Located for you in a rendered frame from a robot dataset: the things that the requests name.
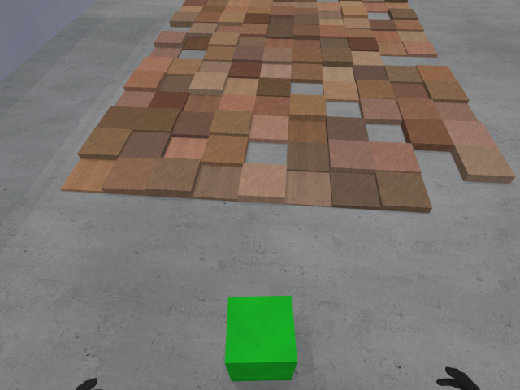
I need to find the right robot hand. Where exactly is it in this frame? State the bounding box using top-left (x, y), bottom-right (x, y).
top-left (436, 367), bottom-right (480, 390)

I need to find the carton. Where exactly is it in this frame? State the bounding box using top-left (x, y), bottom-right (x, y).
top-left (225, 296), bottom-right (297, 381)

